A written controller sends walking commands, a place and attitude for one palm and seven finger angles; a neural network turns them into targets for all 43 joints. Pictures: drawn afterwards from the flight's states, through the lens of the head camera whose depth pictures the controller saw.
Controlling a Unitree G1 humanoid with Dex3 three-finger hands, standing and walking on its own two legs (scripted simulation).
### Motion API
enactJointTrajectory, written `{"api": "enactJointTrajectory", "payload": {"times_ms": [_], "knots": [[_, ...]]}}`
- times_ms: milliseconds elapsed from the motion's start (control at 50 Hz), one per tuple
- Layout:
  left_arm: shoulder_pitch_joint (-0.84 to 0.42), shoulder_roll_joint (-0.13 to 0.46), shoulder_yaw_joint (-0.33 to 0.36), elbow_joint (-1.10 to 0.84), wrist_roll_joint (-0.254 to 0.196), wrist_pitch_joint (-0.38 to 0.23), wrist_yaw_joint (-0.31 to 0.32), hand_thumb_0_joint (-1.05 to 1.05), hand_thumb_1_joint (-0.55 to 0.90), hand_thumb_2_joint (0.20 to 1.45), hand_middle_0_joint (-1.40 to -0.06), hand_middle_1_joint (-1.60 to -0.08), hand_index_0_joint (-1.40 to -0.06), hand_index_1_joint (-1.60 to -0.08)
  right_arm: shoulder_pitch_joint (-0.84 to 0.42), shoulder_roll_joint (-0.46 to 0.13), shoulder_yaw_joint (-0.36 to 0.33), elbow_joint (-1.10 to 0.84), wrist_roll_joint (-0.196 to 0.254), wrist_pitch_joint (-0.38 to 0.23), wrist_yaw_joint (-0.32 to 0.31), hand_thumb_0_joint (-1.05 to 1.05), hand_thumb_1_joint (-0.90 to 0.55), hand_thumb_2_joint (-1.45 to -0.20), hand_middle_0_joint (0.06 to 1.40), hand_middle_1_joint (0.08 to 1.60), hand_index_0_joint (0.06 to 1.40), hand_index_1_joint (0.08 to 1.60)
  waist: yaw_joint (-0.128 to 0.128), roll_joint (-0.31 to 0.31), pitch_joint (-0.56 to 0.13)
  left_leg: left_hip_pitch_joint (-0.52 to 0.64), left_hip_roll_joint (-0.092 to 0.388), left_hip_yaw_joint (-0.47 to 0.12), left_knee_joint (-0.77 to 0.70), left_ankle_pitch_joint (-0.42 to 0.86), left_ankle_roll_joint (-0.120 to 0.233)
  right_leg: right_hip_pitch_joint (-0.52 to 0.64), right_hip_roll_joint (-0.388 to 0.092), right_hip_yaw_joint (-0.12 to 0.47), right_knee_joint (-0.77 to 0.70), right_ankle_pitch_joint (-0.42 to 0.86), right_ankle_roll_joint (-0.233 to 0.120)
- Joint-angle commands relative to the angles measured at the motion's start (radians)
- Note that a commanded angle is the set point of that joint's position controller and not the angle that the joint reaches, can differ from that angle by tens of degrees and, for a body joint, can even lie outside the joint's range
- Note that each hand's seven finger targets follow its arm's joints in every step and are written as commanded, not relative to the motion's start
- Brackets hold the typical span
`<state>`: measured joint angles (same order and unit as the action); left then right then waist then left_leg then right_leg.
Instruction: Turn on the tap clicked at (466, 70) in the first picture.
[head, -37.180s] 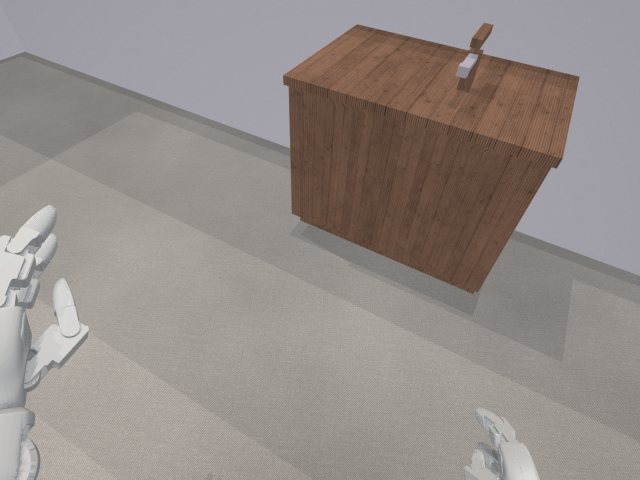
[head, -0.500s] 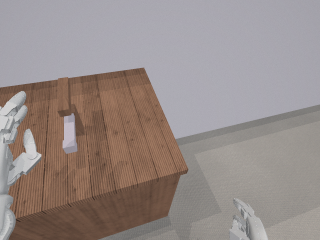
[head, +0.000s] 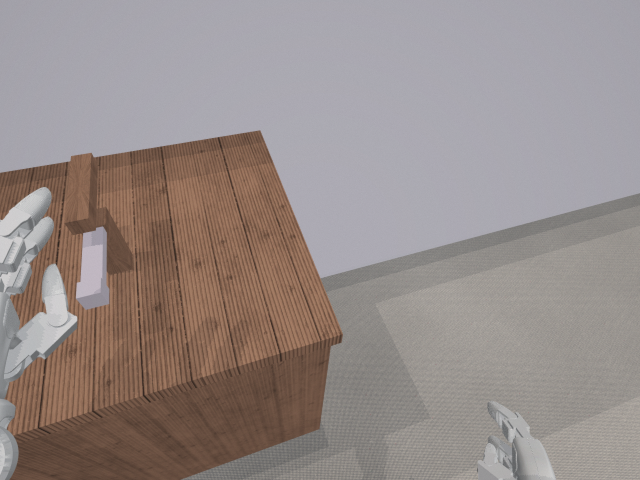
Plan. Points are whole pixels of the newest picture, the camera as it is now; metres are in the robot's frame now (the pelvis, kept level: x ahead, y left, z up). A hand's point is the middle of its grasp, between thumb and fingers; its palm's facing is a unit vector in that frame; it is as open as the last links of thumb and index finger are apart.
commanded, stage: shuffle to correct the standing spot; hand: left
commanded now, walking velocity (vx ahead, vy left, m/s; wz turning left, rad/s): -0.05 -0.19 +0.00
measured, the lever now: (93, 293) +0.32 +0.31 +0.04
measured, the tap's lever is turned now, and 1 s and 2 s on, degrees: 0 0 0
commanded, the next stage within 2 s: none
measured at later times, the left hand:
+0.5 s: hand (57, 325) +0.21 +0.25 +0.17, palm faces +0.32 -0.85 -0.42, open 7.4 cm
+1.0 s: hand (52, 332) +0.21 +0.25 +0.16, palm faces +0.33 -0.84 -0.42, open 7.4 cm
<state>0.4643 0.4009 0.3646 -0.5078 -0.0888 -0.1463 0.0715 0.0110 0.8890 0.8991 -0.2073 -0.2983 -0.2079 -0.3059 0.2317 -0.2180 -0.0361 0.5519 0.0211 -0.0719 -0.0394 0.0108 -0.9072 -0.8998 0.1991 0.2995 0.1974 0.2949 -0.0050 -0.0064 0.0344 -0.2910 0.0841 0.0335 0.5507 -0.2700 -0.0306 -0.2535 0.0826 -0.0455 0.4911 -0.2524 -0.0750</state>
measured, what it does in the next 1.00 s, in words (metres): stands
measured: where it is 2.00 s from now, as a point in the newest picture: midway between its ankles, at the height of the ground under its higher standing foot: outside the picture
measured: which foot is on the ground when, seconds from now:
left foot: down 0.00-1.00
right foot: down 0.00-1.00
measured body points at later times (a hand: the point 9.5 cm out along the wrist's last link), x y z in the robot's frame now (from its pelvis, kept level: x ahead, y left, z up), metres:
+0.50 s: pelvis +0.00 +0.00 +0.00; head +0.02 +0.02 +0.45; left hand +0.19 +0.29 +0.19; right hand +0.16 -0.23 -0.08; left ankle +0.01 +0.14 -0.73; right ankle +0.00 -0.07 -0.73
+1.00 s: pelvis -0.01 +0.00 +0.00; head +0.02 +0.01 +0.45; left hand +0.18 +0.29 +0.19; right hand +0.16 -0.23 -0.08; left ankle +0.01 +0.14 -0.73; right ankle +0.00 -0.07 -0.73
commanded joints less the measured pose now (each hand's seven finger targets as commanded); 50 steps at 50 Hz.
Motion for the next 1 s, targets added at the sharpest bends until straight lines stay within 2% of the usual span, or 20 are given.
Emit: {"api": "enactJointTrajectory", "payload": {"times_ms": [0, 60, 180, 200, 220, 280, 320, 440, 500, 520, 600, 620, 640, 680, 700, 740, 800, 840, 940, 980], "knots": [[-0.064, 0.201, 0.146, -0.226, -0.004, -0.069, 0.027, 0.0, 0.9, 0.9, -0.2, -0.3, -0.2, -0.3, -0.089, -0.107, -0.035, -0.155, 0.004, -0.057, -0.006, 0.0, -0.9, -0.9, 0.2, 0.3, 0.2, 0.3, 0.008, 0.043, -0.133, 0.122, 0.061, -0.069, -0.043, 0.14, 0.069, -0.033, -0.19, 0.162, -0.116, 0.206, 0.027], [-0.057, 0.188, 0.138, -0.213, -0.002, -0.071, 0.022, 0.0, 0.9, 0.9, -0.2, -0.3, -0.2, -0.3, -0.078, -0.112, -0.039, -0.157, 0.0, -0.055, -0.005, 0.0, -0.9, -0.9, 0.2, 0.3, 0.2, 0.3, 0.013, 0.054, -0.139, 0.1, 0.086, -0.081, -0.054, 0.156, 0.078, 0.0, -0.166, 0.144, -0.105, 0.206, 0.06], [-0.053, 0.185, 0.135, -0.219, -0.003, -0.069, 0.019, 0.0, 0.9, 0.9, -0.2, -0.3, -0.2, -0.3, -0.064, -0.111, -0.042, -0.159, 0.001, -0.056, -0.001, 0.0, -0.9, -0.9, 0.2, 0.3, 0.2, 0.3, 0.01, 0.027, -0.155, 0.104, 0.069, -0.065, -0.026, 0.136, 0.071, 0.008, -0.183, 0.158, -0.114, 0.232, 0.043], [-0.044, 0.197, 0.146, -0.218, -0.003, -0.066, 0.021, 0.0, 0.9, 0.9, -0.2, -0.3, -0.2, -0.3, -0.071, -0.109, -0.04, -0.157, 0.001, -0.056, -0.002, 0.0, -0.9, -0.9, 0.2, 0.3, 0.2, 0.3, 0.009, 0.04, -0.152, 0.111, 0.072, -0.067, -0.031, 0.152, 0.069, 0.001, -0.186, 0.153, -0.108, 0.239, 0.039], [-0.039, 0.177, 0.128, -0.214, -0.005, -0.065, 0.018, 0.0, 0.9, 0.9, -0.2, -0.3, -0.2, -0.3, -0.067, -0.108, -0.038, -0.157, 0.0, -0.055, -0.002, 0.0, -0.9, -0.9, 0.2, 0.3, 0.2, 0.3, 0.007, 0.034, -0.156, 0.107, 0.073, -0.072, -0.035, 0.142, 0.07, 0.002, -0.18, 0.151, -0.103, 0.222, 0.037], [-0.05, 0.186, 0.136, -0.214, -0.004, -0.064, 0.018, 0.0, 0.9, 0.9, -0.2, -0.3, -0.2, -0.3, -0.066, -0.108, -0.037, -0.16, 0.0, -0.053, -0.001, 0.0, -0.9, -0.9, 0.2, 0.3, 0.2, 0.3, 0.01, 0.021, -0.132, 0.084, 0.073, -0.076, -0.039, 0.08, 0.073, -0.011, -0.18, 0.162, -0.124, 0.173, 0.044], [-0.064, 0.186, 0.132, -0.233, -0.004, -0.067, 0.021, 0.0, 0.9, 0.9, -0.2, -0.3, -0.2, -0.3, -0.074, -0.105, -0.033, -0.158, -0.002, -0.055, -0.003, 0.0, -0.9, -0.9, 0.2, 0.3, 0.2, 0.3, 0.006, 0.055, -0.142, 0.096, 0.078, -0.086, -0.061, 0.095, 0.073, -0.012, -0.176, 0.152, -0.111, 0.164, 0.031], [-0.058, 0.185, 0.132, -0.227, 0.001, -0.066, 0.019, 0.0, 0.9, 0.9, -0.2, -0.3, -0.2, -0.3, -0.074, -0.106, -0.034, -0.163, -0.003, -0.056, -0.003, 0.0, -0.9, -0.9, 0.2, 0.3, 0.2, 0.3, 0.012, 0.096, -0.145, 0.095, 0.121, -0.117, -0.097, 0.164, 0.082, 0.017, -0.145, 0.115, -0.088, 0.179, 0.053], [-0.06, 0.19, 0.135, -0.222, 0.003, -0.062, 0.02, 0.0, 0.9, 0.9, -0.2, -0.3, -0.2, -0.3, -0.075, -0.105, -0.034, -0.16, 0.002, -0.055, -0.001, 0.0, -0.9, -0.9, 0.2, 0.3, 0.2, 0.3, 0.012, 0.085, -0.15, 0.098, 0.112, -0.112, -0.09, 0.176, 0.074, 0.026, -0.152, 0.115, -0.094, 0.195, 0.041], [-0.056, 0.175, 0.123, -0.209, 0.002, -0.061, 0.019, 0.0, 0.9, 0.9, -0.2, -0.3, -0.2, -0.3, -0.069, -0.105, -0.033, -0.158, -0.002, -0.053, -0.001, 0.0, -0.9, -0.9, 0.2, 0.3, 0.2, 0.3, 0.01, 0.076, -0.152, 0.091, 0.109, -0.105, -0.083, 0.164, 0.075, 0.032, -0.153, 0.115, -0.096, 0.19, 0.042], [-0.05, 0.19, 0.135, -0.22, -0.001, -0.056, 0.023, 0.0, 0.9, 0.9, -0.2, -0.3, -0.2, -0.3, -0.071, -0.103, -0.035, -0.16, 0.003, -0.052, 0.0, 0.0, -0.9, -0.9, 0.2, 0.3, 0.2, 0.3, 0.007, 0.044, -0.149, 0.102, 0.081, -0.084, -0.05, 0.133, 0.065, 0.009, -0.181, 0.143, -0.118, 0.207, 0.021], [-0.059, 0.168, 0.114, -0.216, -0.004, -0.057, 0.021, 0.0, 0.9, 0.9, -0.2, -0.3, -0.2, -0.3, -0.068, -0.103, -0.033, -0.157, 0.001, -0.051, 0.0, 0.0, -0.9, -0.9, 0.2, 0.3, 0.2, 0.3, 0.003, 0.038, -0.145, 0.095, 0.075, -0.085, -0.048, 0.104, 0.065, 0.001, -0.183, 0.148, -0.12, 0.185, 0.018], [-0.057, 0.18, 0.125, -0.217, -0.003, -0.056, 0.023, 0.0, 0.9, 0.9, -0.2, -0.3, -0.2, -0.3, -0.068, -0.104, -0.035, -0.16, 0.001, -0.052, -0.001, 0.0, -0.9, -0.9, 0.2, 0.3, 0.2, 0.3, 0.005, 0.033, -0.138, 0.092, 0.074, -0.085, -0.05, 0.077, 0.066, -0.007, -0.184, 0.152, -0.126, 0.166, 0.019], [-0.06, 0.18, 0.126, -0.232, -0.003, -0.059, 0.026, 0.0, 0.9, 0.9, -0.2, -0.3, -0.2, -0.3, -0.068, -0.103, -0.035, -0.16, 0.002, -0.052, -0.001, 0.0, -0.9, -0.9, 0.2, 0.3, 0.2, 0.3, 0.005, 0.043, -0.138, 0.087, 0.072, -0.092, -0.056, 0.058, 0.068, -0.006, -0.186, 0.158, -0.13, 0.148, 0.015], [-0.069, 0.189, 0.129, -0.239, -0.002, -0.057, 0.03, 0.0, 0.9, 0.9, -0.2, -0.3, -0.2, -0.3, -0.081, -0.102, -0.031, -0.158, 0.005, -0.052, -0.003, 0.0, -0.9, -0.9, 0.2, 0.3, 0.2, 0.3, 0.003, 0.071, -0.121, 0.087, 0.073, -0.098, -0.072, 0.062, 0.065, -0.021, -0.185, 0.156, -0.127, 0.136, 0.012], [-0.065, 0.184, 0.126, -0.24, 0.0, -0.062, 0.031, 0.0, 0.9, 0.9, -0.2, -0.3, -0.2, -0.3, -0.077, -0.104, -0.031, -0.159, 0.001, -0.053, -0.004, 0.0, -0.9, -0.9, 0.2, 0.3, 0.2, 0.3, 0.005, 0.088, -0.127, 0.083, 0.093, -0.119, -0.101, 0.063, 0.073, -0.011, -0.165, 0.139, -0.115, 0.126, 0.024], [-0.065, 0.193, 0.138, -0.216, 0.004, -0.059, 0.033, 0.0, 0.9, 0.9, -0.2, -0.3, -0.2, -0.3, -0.086, -0.101, -0.028, -0.158, 0.005, -0.051, -0.004, 0.0, -0.9, -0.9, 0.2, 0.3, 0.2, 0.3, 0.008, 0.085, -0.11, 0.057, 0.106, -0.128, -0.127, 0.054, 0.075, 0.01, -0.154, 0.121, -0.115, 0.107, 0.037], [-0.066, 0.176, 0.122, -0.209, 0.005, -0.061, 0.03, 0.0, 0.9, 0.9, -0.2, -0.3, -0.2, -0.3, -0.076, -0.105, -0.032, -0.159, 0.002, -0.052, -0.003, 0.0, -0.9, -0.9, 0.2, 0.3, 0.2, 0.3, 0.007, 0.094, -0.115, 0.057, 0.106, -0.127, -0.122, 0.042, 0.078, 0.014, -0.15, 0.123, -0.119, 0.108, 0.039], [-0.057, 0.174, 0.121, -0.201, 0.002, -0.055, 0.03, 0.0, 0.9, 0.9, -0.2, -0.3, -0.2, -0.3, -0.066, -0.104, -0.034, -0.156, 0.002, -0.051, 0.0, 0.0, -0.9, -0.9, 0.2, 0.3, 0.2, 0.3, 0.005, 0.033, -0.136, 0.077, 0.076, -0.092, -0.068, 0.043, 0.069, 0.007, -0.177, 0.15, -0.142, 0.135, 0.025], [-0.065, 0.172, 0.115, -0.216, 0.0, -0.055, 0.031, 0.0, 0.9, 0.9, -0.2, -0.3, -0.2, -0.3, -0.066, -0.104, -0.035, -0.157, 0.004, -0.052, 0.001, 0.0, -0.9, -0.9, 0.2, 0.3, 0.2, 0.3, 0.002, 0.031, -0.133, 0.082, 0.06, -0.084, -0.048, 0.023, 0.065, -0.012, -0.193, 0.171, -0.153, 0.122, 0.012]]}}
